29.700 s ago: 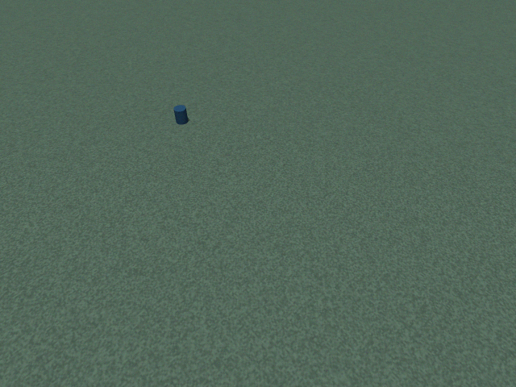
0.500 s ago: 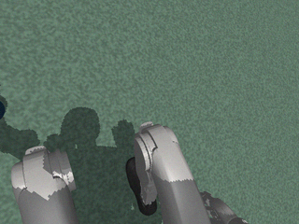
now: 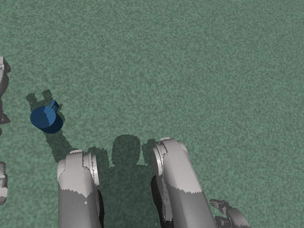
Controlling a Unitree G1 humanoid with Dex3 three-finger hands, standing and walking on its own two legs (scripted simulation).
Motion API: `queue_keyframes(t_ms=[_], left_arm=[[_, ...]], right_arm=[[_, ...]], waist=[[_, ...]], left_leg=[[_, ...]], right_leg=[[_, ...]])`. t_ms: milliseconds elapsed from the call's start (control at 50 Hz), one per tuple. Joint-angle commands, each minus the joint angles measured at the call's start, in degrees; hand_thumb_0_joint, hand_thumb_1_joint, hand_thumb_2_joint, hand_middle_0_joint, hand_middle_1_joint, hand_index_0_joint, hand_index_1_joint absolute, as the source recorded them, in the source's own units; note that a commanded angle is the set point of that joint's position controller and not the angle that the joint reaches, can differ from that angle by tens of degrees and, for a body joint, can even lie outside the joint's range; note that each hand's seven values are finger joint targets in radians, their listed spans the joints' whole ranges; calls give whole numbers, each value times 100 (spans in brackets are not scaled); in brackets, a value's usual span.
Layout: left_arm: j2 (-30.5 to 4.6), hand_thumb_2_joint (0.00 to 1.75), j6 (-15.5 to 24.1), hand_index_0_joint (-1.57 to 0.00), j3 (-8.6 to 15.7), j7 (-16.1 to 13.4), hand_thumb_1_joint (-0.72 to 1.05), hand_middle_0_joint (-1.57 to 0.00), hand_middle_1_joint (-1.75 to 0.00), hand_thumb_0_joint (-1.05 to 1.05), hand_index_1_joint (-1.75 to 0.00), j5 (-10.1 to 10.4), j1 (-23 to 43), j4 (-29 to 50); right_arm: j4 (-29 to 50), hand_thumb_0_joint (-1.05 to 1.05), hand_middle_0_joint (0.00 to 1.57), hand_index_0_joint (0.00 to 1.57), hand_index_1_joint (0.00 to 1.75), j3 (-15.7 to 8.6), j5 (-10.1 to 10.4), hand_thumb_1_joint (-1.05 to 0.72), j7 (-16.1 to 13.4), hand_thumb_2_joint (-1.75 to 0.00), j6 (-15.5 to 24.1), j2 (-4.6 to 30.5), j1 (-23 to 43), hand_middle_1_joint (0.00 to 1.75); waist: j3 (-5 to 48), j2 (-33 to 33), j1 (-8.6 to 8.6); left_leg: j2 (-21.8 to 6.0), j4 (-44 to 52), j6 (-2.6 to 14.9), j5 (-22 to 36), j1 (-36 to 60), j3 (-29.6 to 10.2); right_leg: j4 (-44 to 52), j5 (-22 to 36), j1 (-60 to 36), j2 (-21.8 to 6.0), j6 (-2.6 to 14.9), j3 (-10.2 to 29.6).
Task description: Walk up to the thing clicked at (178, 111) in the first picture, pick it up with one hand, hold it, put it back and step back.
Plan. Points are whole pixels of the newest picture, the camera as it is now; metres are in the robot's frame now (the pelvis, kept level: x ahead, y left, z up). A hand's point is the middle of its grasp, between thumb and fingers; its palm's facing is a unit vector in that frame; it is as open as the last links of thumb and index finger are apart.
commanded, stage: withdraw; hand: left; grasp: from above
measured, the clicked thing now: (49, 116) +0.48 +0.28 -0.32
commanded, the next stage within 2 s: home in 0.46 s
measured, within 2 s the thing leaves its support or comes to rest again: neither
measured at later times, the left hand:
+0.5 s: hand (23, 115) +0.44 +0.31 -0.18, palm faces -0.38 -0.04 -0.93, open 14.2 cm
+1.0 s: hand out of the picture +0.39 +0.29 -0.03, palm faces -0.34 -0.47 -0.81, open 10.1 cm
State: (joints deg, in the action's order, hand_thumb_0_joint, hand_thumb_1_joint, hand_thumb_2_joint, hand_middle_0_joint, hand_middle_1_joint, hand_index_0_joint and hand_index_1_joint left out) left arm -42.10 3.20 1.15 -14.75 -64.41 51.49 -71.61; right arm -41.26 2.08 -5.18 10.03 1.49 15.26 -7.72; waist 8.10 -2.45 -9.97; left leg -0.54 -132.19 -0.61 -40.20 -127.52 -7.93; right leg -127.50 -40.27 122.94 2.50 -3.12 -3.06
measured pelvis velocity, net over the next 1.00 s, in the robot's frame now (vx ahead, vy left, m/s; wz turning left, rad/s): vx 0.01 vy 0.00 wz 0.04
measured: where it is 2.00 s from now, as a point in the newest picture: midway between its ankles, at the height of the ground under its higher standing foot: (132, 221)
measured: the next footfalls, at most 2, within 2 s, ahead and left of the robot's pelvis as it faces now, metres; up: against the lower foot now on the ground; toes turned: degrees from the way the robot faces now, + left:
none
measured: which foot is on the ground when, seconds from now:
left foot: down 0.00-1.00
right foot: down 0.00-1.00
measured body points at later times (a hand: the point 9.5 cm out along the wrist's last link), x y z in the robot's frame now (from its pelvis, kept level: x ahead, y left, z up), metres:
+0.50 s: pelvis -0.02 +0.00 -0.03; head +0.21 +0.08 +0.35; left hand +0.46 +0.31 -0.13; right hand +0.05 -0.29 -0.12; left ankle +0.07 +0.13 -0.33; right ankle +0.09 -0.13 -0.33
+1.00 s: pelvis +0.01 +0.00 +0.09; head +0.20 +0.05 +0.49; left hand +0.40 +0.31 +0.02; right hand +0.11 -0.26 -0.04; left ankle +0.07 +0.13 -0.33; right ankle +0.09 -0.13 -0.33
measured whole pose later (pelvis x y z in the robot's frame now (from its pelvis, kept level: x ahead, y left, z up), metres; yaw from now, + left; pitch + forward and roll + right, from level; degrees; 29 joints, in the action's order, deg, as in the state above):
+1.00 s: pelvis +0.01 +0.00 +0.09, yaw +3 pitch +35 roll -6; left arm -31.4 -0.1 4.3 -2.0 -40.5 26.9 -38.5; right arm -37.2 -0.3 -0.9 4.3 -2.5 15.6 -11.9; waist 10.6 -2.8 -5.9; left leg -1.0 -116.0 -0.5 -39.4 -112.3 -6.0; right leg -112.2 -39.5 108.4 1.6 -2.5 -2.1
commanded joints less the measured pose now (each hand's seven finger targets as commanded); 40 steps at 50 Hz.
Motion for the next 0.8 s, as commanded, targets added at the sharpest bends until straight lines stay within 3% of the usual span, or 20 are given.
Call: queue_keyframes(t_ms=[0, 80, 140, 200, 260, 340, 420, 480, 500, 560, 580, 600, 620, 640, 680, 720, 760, 780], left_arm=[[-675, 102, 108, -7, -280, 770, -54, -8, -102, 0, -103, 338, 1011, 664], [-848, 101, 502, -8, -201, 1052, -53, -9, -102, 0, -102, 375, 1111, 740], [-1295, 103, 1034, -8, 84, 918, -56, -9, -102, 0, -103, 176, 1488, 877], [-1373, 102, 1514, -8, 179, 435, -55, -9, -101, 0, -102, -188, 1773, 786], [-1293, 104, 1681, -6, 170, -265, -58, -7, -103, 0, -104, -645, 2048, 191], [-1540, 103, 1625, -7, 324, -1033, -57, -7, -103, 0, -104, -1065, 2687, -227], [-1926, 101, 1250, -7, 615, -1510, -56, -7, -103, 0, -102, -1210, 2949, -222], [-2112, 100, 906, -8, 773, -1619, -55, -7, -102, 0, -101, -1115, 3151, -56], [-2201, 100, 789, -7, 855, -1607, -55, -7, -101, 0, -101, -1045, 3098, -24], [-1809, 89, 478, -19, 587, -1373, -44, -18, -92, 0, -91, -744, 2912, -140], [-1755, 89, 388, -19, 568, -1241, -36, -22, -84, 0, -83, -664, 2675, -195], [-1760, 93, 302, -15, 573, -1099, -44, -14, -92, 0, -91, -520, 2569, 18], [-1748, 87, 230, -19, 569, -942, -36, -21, -84, 0, -83, -377, 2454, 66], [-1747, 89, 165, -19, 602, -784, -28, -22, -76, 0, -75, -225, 2276, 262], [-1397, 90, 65, -20, 450, -385, -12, -22, -63, 0, -65, 107, 1888, 428], [-1380, 86, 18, -19, 482, 12, 4, -21, -55, 0, -56, 402, 1431, 715], [-1256, 83, -43, -19, 555, 383, 20, -20, -46, 0, -47, 751, 641, 1144], [-985, 80, -53, -18, 510, 550, 28, -19, -42, 0, -42, 1013, 285, 1623]], right_arm=[[305, 0, 20, 20, 30, -467, 171, -90, -271, -90, -122, 1451, -1274, 30], [418, 0, 20, 20, 30, -369, 199, -90, -452, -90, -194, 1443, -1196, 30], [418, 0, 20, 20, 30, -289, 141, -91, -552, -90, -184, 1390, -1106, 30], [344, 0, 20, 20, 30, -169, 39, -91, -544, -90, -179, 1287, -959, 30], [260, 0, 20, 20, 30, -96, -120, -91, -475, -90, -223, 1377, -948, 30], [120, 0, 20, 20, 30, -111, -276, -91, -448, -90, -158, 1521, -999, 30], [24, 0, 20, 20, 30, -210, -381, -91, -432, -90, -34, 1591, -1038, 30], [80, 0, 20, 20, 30, -262, -386, -91, -418, -90, 51, 1553, -1038, 30], [83, 0, 20, 20, 30, -283, -372, -91, -418, -90, 82, 1580, -1044, 30], [25, 0, 20, 20, 30, -285, -308, -89, -408, -89, 125, 1463, -1157, 30], [21, 0, 20, 20, 30, -324, -275, -89, -401, -89, 127, 1467, -1234, 30], [31, 0, 20, 20, 30, -334, -226, -90, -402, -90, 120, 1430, -1299, 30], [40, 0, 20, 20, 30, -375, -183, -89, -401, -90, 103, 1443, -1403, 30], [63, 0, 20, 20, 30, -399, -132, -89, -401, -90, 90, 1427, -1456, 30], [115, 0, 20, 20, 30, -439, -36, -89, -401, -90, 15, 1343, -1537, 30], [226, 0, 20, 20, 30, -488, 90, -89, -411, -90, -65, 1353, -1598, 30], [368, 0, 20, 20, 30, -530, 208, -90, -416, -90, -139, 1332, -1642, 30], [443, 0, 20, 20, 30, -552, 254, -90, -427, -90, -160, 1299, -1609, 30]], waist=[[2635, -263, -247], [2404, 47, -223], [2631, -239, -85], [2935, -942, -89], [2946, -1159, -289], [3160, -1743, -426], [3493, -2251, -403], [3960, -2419, -397], [4044, -2402, -322], [4084, -2193, -358], [4084, -2020, -278], [4279, -1967, -197], [4398, -1797, -206], [4458, -1749, -96], [4293, -1340, -147], [4188, -1010, -61], [4211, -782, 121], [4198, -754, 191]], left_leg=[[117, 1776, 339, 798, 2227, 467], [134, 1770, 354, 803, 2159, 489], [146, 1638, 317, 784, 2254, 546], [134, 1613, 220, 894, 2636, 540], [135, 1458, 189, 957, 2723, 514], [127, 1464, 107, 848, 3130, 434], [120, 1426, 62, 763, 3327, 498], [119, 1371, 85, 662, 3375, 556], [121, 1396, 105, 601, 3362, 580], [115, 1420, 162, 437, 3123, 624], [131, 1484, 177, 456, 3123, 624], [142, 1527, 199, 565, 3106, 662], [137, 1512, 218, 720, 3089, 670], [151, 1607, 222, 839, 3152, 646], [140, 1689, 255, 1079, 3121, 643], [137, 1884, 280, 1174, 3086, 573], [138, 2067, 294, 1390, 3205, 577], [137, 2210, 283, 1521, 3317, 561]], right_leg=[[1903, 1047, -2218, 121, 529, -371], [2020, 992, -2227, 62, 554, -287], [1911, 894, -2072, 53, 587, -233], [1565, 1055, -1783, 45, 551, -271], [1354, 1139, -1491, 83, 551, -411], [1096, 1023, -983, 46, 577, -604], [900, 967, -780, -2, 571, -613], [908, 894, -848, -4, 590, -531], [953, 853, -859, -25, 574, -529], [1201, 713, -1078, 32, 595, -443], [1258, 748, -1190, 43, 591, -472], [1364, 837, -1460, 54, 576, -445], [1399, 993, -1690, 60, 552, -445], [1401, 1101, -1804, 38, 553, -440], [1581, 1310, -2164, 71, 520, -418], [1720, 1394, -2423, 71, 495, -395], [1938, 1597, -2851, 51, 462, -327], [2046, 1703, -3006, 40, 455, -320]])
